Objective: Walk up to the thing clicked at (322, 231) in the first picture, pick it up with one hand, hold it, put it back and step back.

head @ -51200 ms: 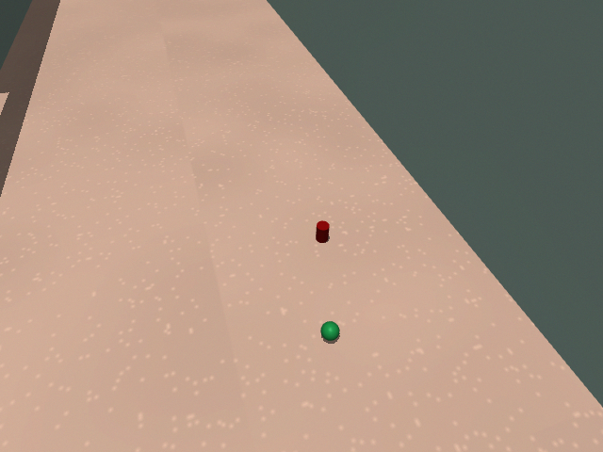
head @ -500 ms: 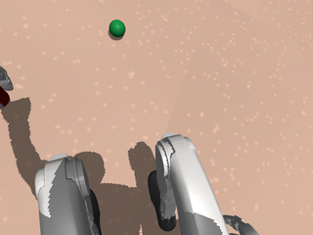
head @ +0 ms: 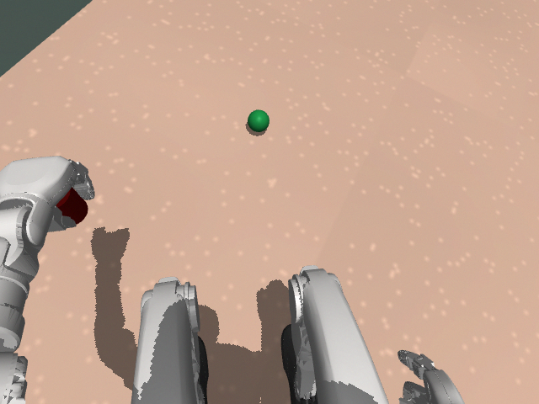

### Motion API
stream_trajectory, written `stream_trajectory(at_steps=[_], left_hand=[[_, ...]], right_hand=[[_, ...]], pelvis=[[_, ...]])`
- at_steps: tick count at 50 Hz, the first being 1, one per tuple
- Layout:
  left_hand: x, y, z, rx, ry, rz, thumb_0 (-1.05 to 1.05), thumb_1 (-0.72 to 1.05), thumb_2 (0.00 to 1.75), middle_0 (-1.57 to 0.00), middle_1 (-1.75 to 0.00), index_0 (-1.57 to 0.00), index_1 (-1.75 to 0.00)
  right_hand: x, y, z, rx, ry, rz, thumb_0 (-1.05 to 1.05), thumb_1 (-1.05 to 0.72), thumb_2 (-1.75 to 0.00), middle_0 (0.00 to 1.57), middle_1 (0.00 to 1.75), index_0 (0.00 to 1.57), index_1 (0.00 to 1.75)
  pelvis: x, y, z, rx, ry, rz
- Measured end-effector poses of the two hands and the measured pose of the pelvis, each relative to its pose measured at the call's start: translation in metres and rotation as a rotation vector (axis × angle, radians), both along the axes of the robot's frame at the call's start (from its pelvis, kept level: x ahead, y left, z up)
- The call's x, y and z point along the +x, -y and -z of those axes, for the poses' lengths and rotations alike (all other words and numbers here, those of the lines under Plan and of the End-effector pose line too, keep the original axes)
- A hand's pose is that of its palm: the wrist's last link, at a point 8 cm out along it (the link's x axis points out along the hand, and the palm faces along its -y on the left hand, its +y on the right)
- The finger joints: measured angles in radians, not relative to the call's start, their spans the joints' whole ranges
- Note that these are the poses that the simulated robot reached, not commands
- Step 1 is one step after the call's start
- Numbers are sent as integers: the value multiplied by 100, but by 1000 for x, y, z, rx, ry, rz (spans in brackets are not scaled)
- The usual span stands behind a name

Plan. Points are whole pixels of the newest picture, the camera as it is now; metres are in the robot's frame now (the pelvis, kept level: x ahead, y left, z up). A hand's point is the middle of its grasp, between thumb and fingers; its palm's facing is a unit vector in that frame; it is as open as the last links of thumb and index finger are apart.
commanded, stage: lift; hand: left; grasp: from above
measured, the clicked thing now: (60, 202) +0.44 +0.30 -0.11
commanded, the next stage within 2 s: hold in 0.98 s
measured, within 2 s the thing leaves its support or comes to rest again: neither
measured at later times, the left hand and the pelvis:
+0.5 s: hand out of the picture +0.35 +0.26 +0.12, palm faces -0.45 -0.10 -0.89, open 6.7 cm; pelvis +0.02 -0.01 +0.18, yaw +3 degrees
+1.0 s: hand out of the picture +0.38 +0.24 +0.20, palm faces -0.45 -0.11 -0.89, open 6.7 cm; pelvis +0.07 +0.00 +0.27, yaw +3 degrees
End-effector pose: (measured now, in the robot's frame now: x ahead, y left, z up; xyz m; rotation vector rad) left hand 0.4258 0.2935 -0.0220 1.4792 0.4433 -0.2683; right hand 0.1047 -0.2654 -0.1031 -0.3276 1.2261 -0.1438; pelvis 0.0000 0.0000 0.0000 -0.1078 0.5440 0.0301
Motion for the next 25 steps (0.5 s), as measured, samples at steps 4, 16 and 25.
stream_trajectory(at_steps=[4,16,25], left_hand=[[-15,6,-36,-11,4,3,-5,30,40,-73,-56,-97,-55],[-56,21,-146,-10,4,-13,-4,30,40,-73,-57,-97,-55],[-66,30,-196,-9,-14,-14,-5,30,40,-73,-57,-97,-56]], right_hand=[[12,-2,-29,4,47,4,0,-91,-90,21,30,20,30],[27,-9,-126,31,159,34,1,-91,-90,21,30,20,30],[26,-3,-183,19,202,62,1,-91,-90,21,30,20,30]], pelvis=[[1,1,-30,9,31,-8],[10,5,-130,48,155,-22],[22,5,-184,64,234,-27]])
